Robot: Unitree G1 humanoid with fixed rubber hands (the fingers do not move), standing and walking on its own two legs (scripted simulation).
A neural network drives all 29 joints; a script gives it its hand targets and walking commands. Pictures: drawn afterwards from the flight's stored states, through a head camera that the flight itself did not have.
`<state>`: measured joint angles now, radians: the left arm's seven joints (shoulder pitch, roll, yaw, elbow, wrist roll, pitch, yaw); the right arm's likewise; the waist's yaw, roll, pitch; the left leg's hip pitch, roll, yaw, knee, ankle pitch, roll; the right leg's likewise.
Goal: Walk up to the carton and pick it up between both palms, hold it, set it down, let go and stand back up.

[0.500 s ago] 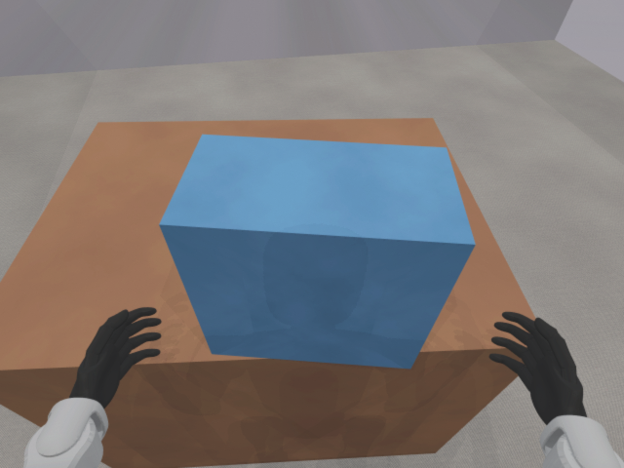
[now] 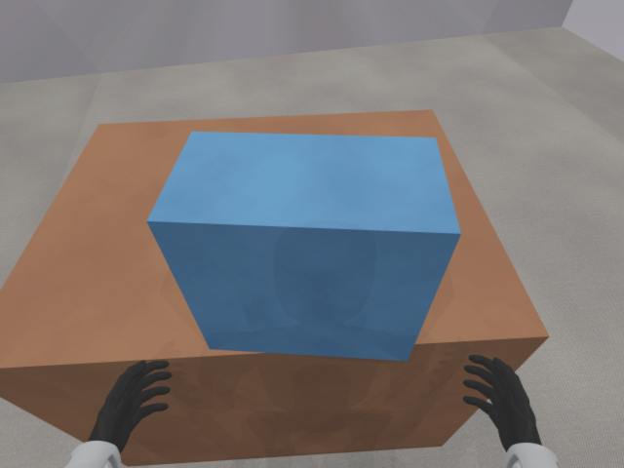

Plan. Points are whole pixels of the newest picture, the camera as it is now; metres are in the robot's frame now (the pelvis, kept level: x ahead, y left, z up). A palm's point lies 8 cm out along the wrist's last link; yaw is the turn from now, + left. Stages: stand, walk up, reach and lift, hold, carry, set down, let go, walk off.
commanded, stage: let go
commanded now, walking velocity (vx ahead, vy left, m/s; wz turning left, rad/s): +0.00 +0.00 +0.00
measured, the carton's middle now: (309, 256) +0.38 +0.04 +0.07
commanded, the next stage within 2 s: stand in 0.22 s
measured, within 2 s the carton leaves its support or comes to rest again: neither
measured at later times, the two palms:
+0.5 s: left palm out of the picture +0.09 +0.25 -0.11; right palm out of the picture +0.12 -0.26 -0.11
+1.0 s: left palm out of the picture -0.05 +0.23 -0.14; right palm out of the picture -0.03 -0.26 -0.15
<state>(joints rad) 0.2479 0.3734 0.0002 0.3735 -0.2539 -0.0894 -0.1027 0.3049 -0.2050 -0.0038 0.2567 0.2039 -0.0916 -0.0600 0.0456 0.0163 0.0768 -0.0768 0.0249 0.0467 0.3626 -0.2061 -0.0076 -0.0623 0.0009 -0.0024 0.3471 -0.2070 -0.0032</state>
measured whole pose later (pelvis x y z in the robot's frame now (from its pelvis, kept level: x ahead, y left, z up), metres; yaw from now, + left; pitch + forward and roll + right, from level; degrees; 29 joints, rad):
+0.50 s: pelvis +0.01 -0.01 -0.01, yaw +1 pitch +1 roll +0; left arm 0.30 0.27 0.01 0.69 0.08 -0.02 -0.04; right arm 0.27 -0.26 -0.01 0.73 -0.06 -0.02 0.05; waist 0.03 0.00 0.00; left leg -0.23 0.03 0.02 0.49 -0.28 -0.02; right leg -0.22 0.01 -0.02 0.49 -0.29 -0.01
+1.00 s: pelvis -0.04 -0.02 -0.01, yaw +2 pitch -2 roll +0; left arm 0.37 0.24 -0.01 0.96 0.03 -0.02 -0.01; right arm 0.34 -0.22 0.01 1.02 -0.05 -0.01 0.02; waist 0.02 0.00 -0.03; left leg -0.24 0.03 0.00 0.43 -0.16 -0.03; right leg -0.23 0.00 -0.05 0.46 -0.20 -0.02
